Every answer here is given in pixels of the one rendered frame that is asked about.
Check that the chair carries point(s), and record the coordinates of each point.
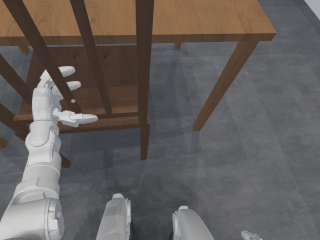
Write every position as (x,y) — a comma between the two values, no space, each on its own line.
(114,78)

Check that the left robot forearm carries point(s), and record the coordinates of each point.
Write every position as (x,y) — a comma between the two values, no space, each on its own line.
(42,171)

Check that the right robot shin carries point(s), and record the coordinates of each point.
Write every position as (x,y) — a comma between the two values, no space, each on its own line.
(175,237)

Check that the robot right hand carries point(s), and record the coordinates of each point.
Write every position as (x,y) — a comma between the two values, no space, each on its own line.
(249,236)

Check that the left robot thigh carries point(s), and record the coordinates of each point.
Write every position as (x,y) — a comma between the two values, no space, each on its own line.
(116,216)

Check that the table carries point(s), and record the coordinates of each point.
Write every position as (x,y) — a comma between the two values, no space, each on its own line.
(174,21)

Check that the left robot upper arm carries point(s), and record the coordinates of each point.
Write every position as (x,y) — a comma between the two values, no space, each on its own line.
(34,220)

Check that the robot left hand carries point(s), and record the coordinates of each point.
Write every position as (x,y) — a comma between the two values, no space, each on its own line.
(44,101)

